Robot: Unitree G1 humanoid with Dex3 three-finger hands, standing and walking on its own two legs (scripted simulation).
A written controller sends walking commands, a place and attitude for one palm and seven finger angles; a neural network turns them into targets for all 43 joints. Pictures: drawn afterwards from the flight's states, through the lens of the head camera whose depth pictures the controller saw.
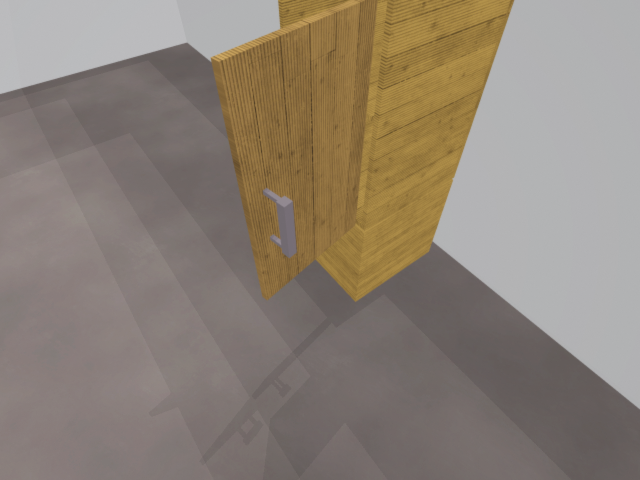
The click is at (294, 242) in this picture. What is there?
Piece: cupboard door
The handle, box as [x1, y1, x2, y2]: [263, 188, 296, 257]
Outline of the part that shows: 266,188 263,190 263,194 276,203 280,231 279,239 273,234 270,236 270,239 281,247 282,252 289,257 296,252 292,201 285,196 281,198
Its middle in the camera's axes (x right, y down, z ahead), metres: -0.08 -0.03 +0.76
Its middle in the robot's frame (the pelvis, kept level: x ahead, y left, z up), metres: +0.58 +0.12 -0.08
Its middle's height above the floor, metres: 0.69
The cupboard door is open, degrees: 100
